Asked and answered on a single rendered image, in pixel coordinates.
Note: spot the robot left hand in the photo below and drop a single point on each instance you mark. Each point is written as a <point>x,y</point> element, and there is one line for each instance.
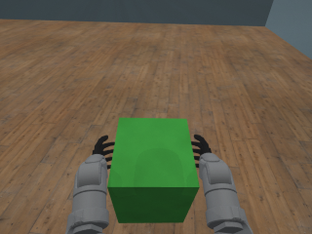
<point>100,145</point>

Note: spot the right robot forearm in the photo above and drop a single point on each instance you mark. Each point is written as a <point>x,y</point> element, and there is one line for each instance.
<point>223,214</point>

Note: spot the left robot forearm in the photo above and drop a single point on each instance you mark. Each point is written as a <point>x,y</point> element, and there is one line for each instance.
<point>89,214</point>

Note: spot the robot right hand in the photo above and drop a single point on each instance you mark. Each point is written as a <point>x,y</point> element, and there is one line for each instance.
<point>203,145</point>

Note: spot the carton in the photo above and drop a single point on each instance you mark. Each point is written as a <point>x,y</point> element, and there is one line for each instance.
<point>153,176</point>

